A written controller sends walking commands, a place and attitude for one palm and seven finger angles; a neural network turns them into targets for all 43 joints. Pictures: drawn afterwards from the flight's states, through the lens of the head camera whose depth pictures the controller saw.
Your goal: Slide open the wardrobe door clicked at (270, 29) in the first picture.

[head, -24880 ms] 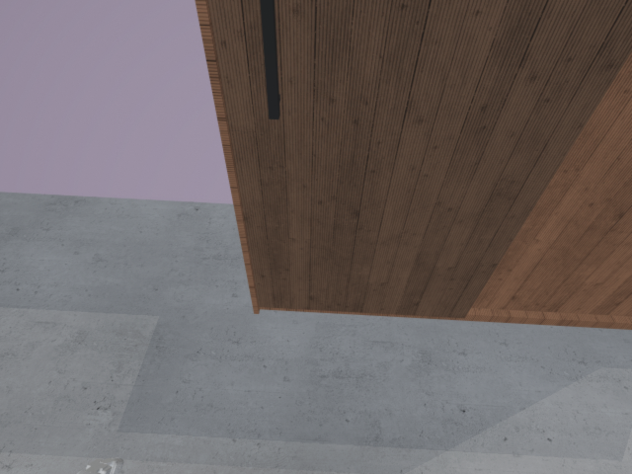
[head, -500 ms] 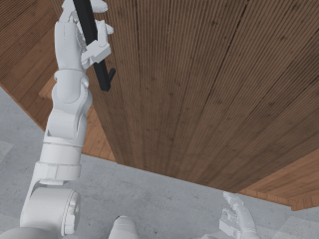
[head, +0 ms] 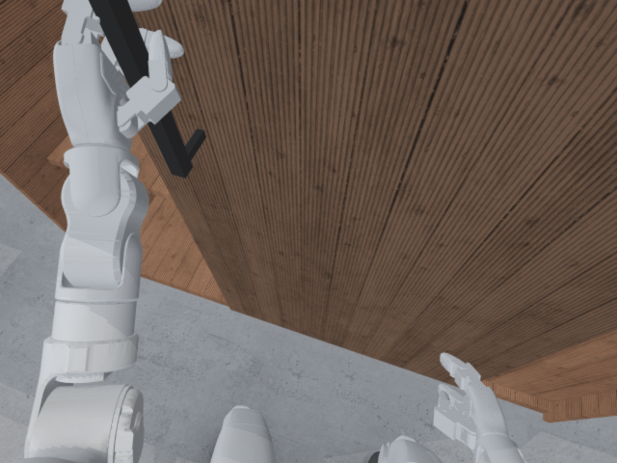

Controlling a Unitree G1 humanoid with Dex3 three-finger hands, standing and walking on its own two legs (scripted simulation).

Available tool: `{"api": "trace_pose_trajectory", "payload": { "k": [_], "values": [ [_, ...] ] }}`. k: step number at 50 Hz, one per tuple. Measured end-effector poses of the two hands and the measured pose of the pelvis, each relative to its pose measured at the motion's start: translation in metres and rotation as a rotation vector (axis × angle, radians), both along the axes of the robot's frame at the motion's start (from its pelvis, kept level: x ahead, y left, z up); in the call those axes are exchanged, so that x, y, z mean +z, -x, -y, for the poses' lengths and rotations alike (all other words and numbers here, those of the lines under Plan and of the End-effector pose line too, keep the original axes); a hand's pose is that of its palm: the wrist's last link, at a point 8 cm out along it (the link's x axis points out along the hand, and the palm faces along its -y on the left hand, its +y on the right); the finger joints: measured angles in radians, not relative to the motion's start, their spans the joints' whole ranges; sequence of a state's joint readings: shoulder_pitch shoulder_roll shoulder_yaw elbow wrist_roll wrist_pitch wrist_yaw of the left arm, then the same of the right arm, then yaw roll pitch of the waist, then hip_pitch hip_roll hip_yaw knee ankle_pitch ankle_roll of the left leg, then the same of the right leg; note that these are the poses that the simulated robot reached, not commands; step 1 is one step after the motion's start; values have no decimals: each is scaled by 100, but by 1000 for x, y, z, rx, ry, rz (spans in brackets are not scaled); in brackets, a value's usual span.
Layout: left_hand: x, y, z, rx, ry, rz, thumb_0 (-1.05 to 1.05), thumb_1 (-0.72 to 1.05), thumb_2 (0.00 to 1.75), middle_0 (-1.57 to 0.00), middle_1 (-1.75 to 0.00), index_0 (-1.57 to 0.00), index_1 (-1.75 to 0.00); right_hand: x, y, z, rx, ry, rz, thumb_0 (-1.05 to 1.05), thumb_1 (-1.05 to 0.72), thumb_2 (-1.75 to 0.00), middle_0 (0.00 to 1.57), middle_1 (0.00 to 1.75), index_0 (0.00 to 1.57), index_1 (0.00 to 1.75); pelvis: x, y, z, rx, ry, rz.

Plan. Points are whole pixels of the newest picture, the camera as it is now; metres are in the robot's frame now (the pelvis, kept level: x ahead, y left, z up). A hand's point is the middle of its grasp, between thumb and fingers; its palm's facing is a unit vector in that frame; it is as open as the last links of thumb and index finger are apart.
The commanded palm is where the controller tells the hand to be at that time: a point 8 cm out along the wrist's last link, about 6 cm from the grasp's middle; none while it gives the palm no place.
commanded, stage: step sideways, sliding the door along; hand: left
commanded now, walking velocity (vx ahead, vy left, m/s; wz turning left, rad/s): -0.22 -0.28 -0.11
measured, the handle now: (149, 49) +0.41 +0.26 +0.24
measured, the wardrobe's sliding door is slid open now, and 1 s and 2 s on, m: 0.46 0.64 0.64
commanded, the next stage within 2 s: stop walking and hold the door there in 0.76 s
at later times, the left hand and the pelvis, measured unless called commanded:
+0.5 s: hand (343, 129) +0.36 +0.07 +0.23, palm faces +0.29 -0.96 -0.04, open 6.0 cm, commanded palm +0.33 +0.04 +0.22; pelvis +0.01 -0.13 +0.00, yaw -2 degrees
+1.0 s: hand (351, 130) +0.36 +0.06 +0.23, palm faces +0.47 -0.86 -0.21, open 5.7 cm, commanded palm +0.33 +0.10 +0.20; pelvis -0.01 -0.24 +0.01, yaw -7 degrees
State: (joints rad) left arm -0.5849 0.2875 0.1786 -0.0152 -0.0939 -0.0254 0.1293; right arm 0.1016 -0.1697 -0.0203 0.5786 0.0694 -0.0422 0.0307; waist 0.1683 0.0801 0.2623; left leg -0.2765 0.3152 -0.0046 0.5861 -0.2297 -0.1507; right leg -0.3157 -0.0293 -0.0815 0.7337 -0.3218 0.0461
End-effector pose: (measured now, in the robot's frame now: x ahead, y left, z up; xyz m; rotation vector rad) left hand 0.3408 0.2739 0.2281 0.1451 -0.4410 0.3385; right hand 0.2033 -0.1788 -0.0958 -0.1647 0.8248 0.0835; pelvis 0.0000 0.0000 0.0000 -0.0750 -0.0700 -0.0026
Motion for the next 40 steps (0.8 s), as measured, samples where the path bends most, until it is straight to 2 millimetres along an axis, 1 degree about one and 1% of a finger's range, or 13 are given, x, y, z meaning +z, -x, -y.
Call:
{"api": "trace_pose_trajectory", "payload": {
  "k": [2,5,8,10,16,19,22,24,27,30,33,35,40],
  "values": [
    [-1,1,12,35,-13,13,-3,73,85,-45,-140,-28,-134,-9,-10,13,13,-26,31,1,-90,-89,20,30,20,30,-11,-5,19,12,-21,-1],
    [-1,2,30,60,-15,20,-3,73,85,-45,-140,-26,-134,-13,-21,35,-19,-16,52,1,-90,-89,20,30,20,30,-11,-7,30,33,-27,-13],
    [-1,4,48,36,-4,30,-2,73,84,-45,-140,-26,-135,-6,-23,57,-65,35,55,1,-91,-89,20,30,20,30,-4,-8,32,30,-52,-37],
    [-2,5,59,-4,2,46,-2,74,82,-45,-140,-26,-134,-1,-22,69,-85,69,61,1,-91,-89,20,30,20,30,-4,-8,34,17,-38,-35],
    [-3,8,97,-77,24,50,-1,75,80,-45,-140,-26,-133,25,-10,94,-50,63,56,1,-91,-89,19,30,20,30,12,-6,62,-21,-8,-10],
    [-2,10,117,-94,31,42,-1,76,80,-45,-140,-27,-133,32,-6,107,-38,53,69,1,-91,-89,19,30,20,30,15,-6,80,-34,7,-7],
    [-2,12,139,-93,27,42,-1,76,80,-45,-140,-27,-134,31,-5,120,-29,30,89,1,-90,-89,19,30,20,30,12,-5,103,-38,12,-3],
    [-2,14,154,-78,16,46,-1,76,81,-45,-140,-26,-134,25,-7,131,-22,5,107,1,-90,-89,20,30,20,30,6,-5,121,-33,4,-1],
    [-4,16,178,-44,-17,60,-3,76,81,-45,-140,-23,-133,10,-12,151,-17,-32,134,1,-90,-89,20,30,20,30,-9,-5,147,-19,-21,-3],
    [-3,18,181,28,-19,38,-4,74,82,-46,-140,-24,-132,1,-10,173,-66,-10,116,1,-90,-89,20,30,20,30,-6,1,154,-14,-38,-23],
    [-3,18,181,41,-5,34,-4,74,83,-46,-140,-25,-132,2,0,193,-109,44,74,1,-91,-89,20,30,20,30,-1,4,155,-16,-58,-44],
    [-3,18,180,27,-2,44,-4,74,82,-46,-140,-25,-131,2,9,204,-127,79,54,1,-91,-89,20,30,20,30,-3,6,157,-22,-43,-43],
    [-3,18,181,34,16,31,-4,73,82,-45,-140,-27,-130,18,33,221,-103,89,-20,1,-91,-89,19,30,20,30,11,10,177,-45,-8,-20]
  ]
}}
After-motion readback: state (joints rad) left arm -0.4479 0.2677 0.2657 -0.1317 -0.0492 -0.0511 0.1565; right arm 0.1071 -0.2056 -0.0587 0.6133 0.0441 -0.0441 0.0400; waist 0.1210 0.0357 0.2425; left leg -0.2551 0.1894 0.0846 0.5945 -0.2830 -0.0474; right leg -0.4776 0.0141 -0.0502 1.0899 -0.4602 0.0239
